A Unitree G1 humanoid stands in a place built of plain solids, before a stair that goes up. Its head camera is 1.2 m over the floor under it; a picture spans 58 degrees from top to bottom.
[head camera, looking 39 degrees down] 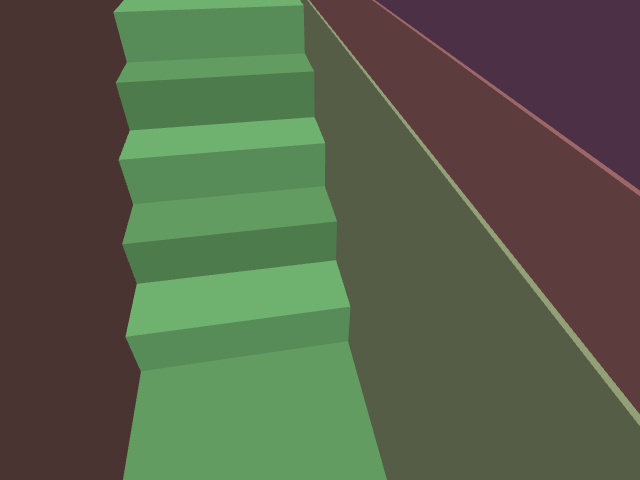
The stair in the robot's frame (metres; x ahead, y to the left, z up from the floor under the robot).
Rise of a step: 0.17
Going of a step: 0.22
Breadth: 0.68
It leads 10 degrees to the left of straight ahead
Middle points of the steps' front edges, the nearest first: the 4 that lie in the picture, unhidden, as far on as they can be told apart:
0.87 0.24 0.17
1.09 0.28 0.35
1.31 0.32 0.52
1.54 0.36 0.69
